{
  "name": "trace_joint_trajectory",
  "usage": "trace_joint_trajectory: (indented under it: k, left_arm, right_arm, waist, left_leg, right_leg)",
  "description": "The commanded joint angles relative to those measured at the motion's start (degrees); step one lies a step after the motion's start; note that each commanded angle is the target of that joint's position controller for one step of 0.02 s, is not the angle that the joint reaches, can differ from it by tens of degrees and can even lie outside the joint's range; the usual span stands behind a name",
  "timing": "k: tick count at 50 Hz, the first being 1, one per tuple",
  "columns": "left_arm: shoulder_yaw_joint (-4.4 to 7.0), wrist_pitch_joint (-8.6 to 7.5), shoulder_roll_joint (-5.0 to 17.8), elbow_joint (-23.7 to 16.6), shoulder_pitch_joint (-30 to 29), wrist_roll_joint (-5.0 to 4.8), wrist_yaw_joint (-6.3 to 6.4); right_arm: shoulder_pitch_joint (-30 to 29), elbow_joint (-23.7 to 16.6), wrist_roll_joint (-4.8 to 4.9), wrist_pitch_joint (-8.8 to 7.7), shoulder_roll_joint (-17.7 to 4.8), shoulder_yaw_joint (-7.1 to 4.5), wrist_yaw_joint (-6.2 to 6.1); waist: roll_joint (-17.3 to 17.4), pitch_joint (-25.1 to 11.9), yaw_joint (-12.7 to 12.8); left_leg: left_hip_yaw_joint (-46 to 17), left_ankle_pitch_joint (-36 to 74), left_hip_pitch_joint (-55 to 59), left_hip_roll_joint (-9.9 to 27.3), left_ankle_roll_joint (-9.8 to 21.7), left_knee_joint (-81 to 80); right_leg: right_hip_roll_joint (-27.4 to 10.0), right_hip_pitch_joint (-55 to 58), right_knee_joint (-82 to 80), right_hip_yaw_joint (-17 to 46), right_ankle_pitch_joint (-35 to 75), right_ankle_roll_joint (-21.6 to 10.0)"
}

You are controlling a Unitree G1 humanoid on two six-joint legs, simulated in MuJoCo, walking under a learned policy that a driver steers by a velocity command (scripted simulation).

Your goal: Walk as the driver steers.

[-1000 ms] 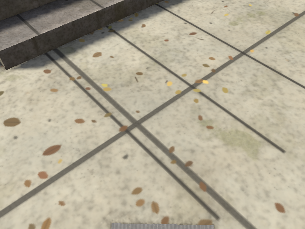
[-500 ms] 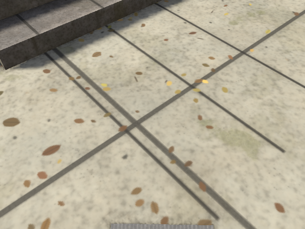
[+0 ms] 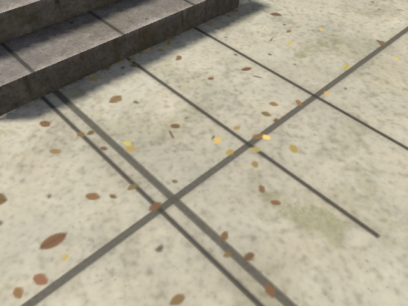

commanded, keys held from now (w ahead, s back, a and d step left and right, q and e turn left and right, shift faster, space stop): w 0.62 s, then s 0.38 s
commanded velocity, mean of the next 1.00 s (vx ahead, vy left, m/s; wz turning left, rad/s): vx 0.34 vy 0.00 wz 0.00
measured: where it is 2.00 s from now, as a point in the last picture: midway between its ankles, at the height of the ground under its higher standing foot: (182, 226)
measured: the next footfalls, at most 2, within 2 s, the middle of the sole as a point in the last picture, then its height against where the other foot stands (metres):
right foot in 0.30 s outside the picture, level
left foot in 0.82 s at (180, 279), level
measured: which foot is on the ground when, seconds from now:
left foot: down 0.00-0.32, up 0.34-0.80, down 0.82-1.00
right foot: up 0.00-0.28, down 0.30-0.82, up 0.84-1.00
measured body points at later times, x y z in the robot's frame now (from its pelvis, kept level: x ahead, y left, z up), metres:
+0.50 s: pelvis +0.28 -0.07 +0.00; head +0.30 -0.07 +0.45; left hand +0.34 +0.19 -0.14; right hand +0.36 -0.34 -0.14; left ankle +0.26 +0.09 -0.66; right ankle +0.32 -0.15 -0.74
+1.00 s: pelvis +0.48 -0.02 -0.03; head +0.53 +0.00 +0.41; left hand +0.53 +0.24 -0.19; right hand +0.62 -0.26 -0.15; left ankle +0.60 +0.06 -0.76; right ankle +0.43 -0.18 -0.68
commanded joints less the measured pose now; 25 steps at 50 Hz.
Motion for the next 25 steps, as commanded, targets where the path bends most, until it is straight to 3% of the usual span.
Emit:
trace_joint_trajectory:
  k: [1,5,8,10,12,13,14,15,16,17,18,19,20,21,22,24,25]
  left_arm:
    - [0.69,0.33,1.7,-3.3,-2.1,0.45,-0.60]
    - [-0.55,0.11,0.3,-8.4,-14.7,0.75,-0.87]
    - [-0.90,-0.29,1.1,-10.4,-20.4,0.31,-1.75]
    - [-0.88,-0.52,2.0,-11.6,-22.2,0.10,-2.35]
    - [-0.08,-1.00,4.2,-11.5,-19.7,0.16,-2.91]
    - [0.72,-0.99,5.8,-10.7,-16.1,0.25,-2.92]
    - [1.92,-0.87,7.9,-8.6,-8.7,0.19,-2.71]
    - [3.22,-0.55,10.4,-5.7,1.3,0.01,-2.30]
    - [4.52,-0.45,16.1,-4.0,9.6,1.77,-1.91]
    - [3.91,-0.26,14.6,-3.4,11.2,1.72,-2.22]
    - [2.45,-0.57,10.4,-3.7,6.5,1.32,-2.42]
    - [1.72,-0.73,7.9,-4.9,0.8,1.28,-2.31]
    - [1.06,-1.09,6.3,-5.5,-4.1,1.63,-2.59]
    - [0.69,-1.53,4.9,-5.6,-6.4,2.23,-2.82]
    - [0.43,-1.62,3.9,-5.1,-7.1,2.48,-3.07]
    - [0.50,-1.78,4.4,-3.8,-5.7,2.19,-2.90]
    - [0.73,-1.86,5.5,-3.3,-4.7,2.17,-2.49]
  right_arm:
    - [3.3,-1.5,-0.36,0.03,-6.2,-0.19,-0.82]
    - [3.3,-3.1,-0.66,0.67,-8.8,-0.32,-1.99]
    - [6.0,-2.9,0.12,0.69,-10.2,-0.87,-2.22]
    - [6.6,-2.5,0.65,0.88,-10.3,-1.20,-2.27]
    - [5.0,-3.0,0.48,1.14,-11.1,-1.72,-2.31]
    - [4.2,-3.4,0.04,1.49,-12.0,-2.09,-2.24]
    - [3.1,-3.7,-0.42,2.09,-12.1,-2.19,-2.14]
    - [2.4,-4.5,-0.79,2.47,-11.1,-1.73,-2.00]
    - [8.6,-5.9,-1.04,2.02,-4.8,0.05,-1.28]
    - [11.1,-5.0,0.15,0.19,-1.2,1.38,-0.66]
    - [4.9,-6.9,1.86,-1.39,-7.1,-0.21,-0.40]
    - [-1.3,-9.1,2.82,-2.10,-9.8,-0.74,-0.61]
    - [-4.0,-9.6,2.17,-2.08,-10.0,-1.04,-1.18]
    - [-3.7,-9.4,1.17,-1.33,-9.6,-1.59,-1.67]
    - [-2.0,-9.1,0.87,-0.37,-8.0,-1.56,-1.75]
    - [-1.4,-9.2,0.85,0.92,-6.4,-1.57,-1.90]
    - [-3.3,-10.0,0.69,1.24,-6.7,-1.72,-2.00]
  waist:
    - [5.4,7.1,0.8]
    - [5.2,9.6,-1.2]
    - [5.9,10.3,-2.3]
    - [6.1,10.7,-1.6]
    - [6.8,8.1,1.2]
    - [8.1,4.9,3.3]
    - [8.8,0.1,7.5]
    - [8.1,-5.7,12.2]
    - [-3.3,-15.7,10.4]
    - [-13.7,-25.2,9.0]
    - [-10.4,-17.3,8.9]
    - [-6.4,-9.4,7.5]
    - [0.0,-4.6,5.1]
    - [0.2,-3.1,2.8]
    - [-0.5,-2.2,1.1]
    - [-1.0,-0.1,-0.1]
    - [-0.9,1.2,-0.1]
  left_leg:
    - [-11.9,15.0,3.2,13.8,7.3,-12.1]
    - [-8.3,16.6,-0.3,13.0,7.6,-14.2]
    - [-6.6,15.6,0.4,13.7,7.5,-15.1]
    - [-6.2,17.7,4.3,15.5,7.0,-13.8]
    - [-4.8,27.9,8.3,16.5,5.6,-9.2]
    - [-4.4,38.2,9.8,16.8,4.9,-4.5]
    - [-3.0,47.2,9.4,15.5,3.9,4.9]
    - [-1.3,46.2,3.2,12.8,2.2,18.4]
    - [0.0,25.3,-18.2,5.9,-0.7,42.1]
    - [-6.8,-14.6,-29.1,-2.4,-1.9,57.8]
    - [-11.6,-14.0,-35.2,1.3,0.0,63.0]
    - [-9.6,-9.6,-36.7,4.3,1.1,62.3]
    - [-8.5,-4.6,-33.9,7.5,1.2,58.2]
    - [-8.6,-1.9,-29.7,9.7,1.3,54.1]
    - [-8.8,-0.8,-26.4,10.7,1.4,51.8]
    - [-7.9,-0.2,-25.2,11.3,0.8,47.0]
    - [-7.5,1.5,-26.9,11.6,0.3,44.3]
  right_leg:
    - [-3.6,-13.9,-3.7,0.3,5.2,1.6]
    - [-2.1,-12.7,-21.5,-1.8,12.9,3.5]
    - [0.0,-8.4,-30.1,-3.4,16.2,3.1]
    - [0.3,-7.9,-33.5,-2.5,15.7,1.7]
    - [1.5,-3.3,-35.4,-2.1,14.5,-0.3]
    - [3.3,2.0,-34.5,-3.2,12.4,-1.3]
    - [5.4,11.0,-33.6,-4.6,10.2,-2.6]
    - [4.9,24.7,-33.4,-3.7,9.6,-4.5]
    - [-10.0,48.3,-34.3,18.3,1.6,-12.4]
    - [-19.0,56.2,-48.0,44.7,-9.5,-17.9]
    - [-16.6,50.2,-51.1,41.6,-10.8,-14.1]
    - [-14.9,40.8,-51.4,31.6,-5.2,-11.6]
    - [-13.0,30.3,-52.8,23.6,3.3,-10.4]
    - [-10.7,23.7,-54.0,18.1,8.0,-9.2]
    - [-9.1,19.8,-55.8,15.0,8.4,-9.0]
    - [-8.1,15.8,-58.8,11.4,9.4,-9.9]
    - [-8.0,15.3,-60.1,10.4,9.8,-10.4]
Velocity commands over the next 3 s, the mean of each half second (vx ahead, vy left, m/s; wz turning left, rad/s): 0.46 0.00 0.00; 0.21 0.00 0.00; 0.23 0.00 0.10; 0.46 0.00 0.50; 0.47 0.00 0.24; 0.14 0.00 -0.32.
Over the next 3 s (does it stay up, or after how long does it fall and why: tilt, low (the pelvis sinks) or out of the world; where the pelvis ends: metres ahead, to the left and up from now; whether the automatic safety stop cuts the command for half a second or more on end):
stays up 1.14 0.23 -0.03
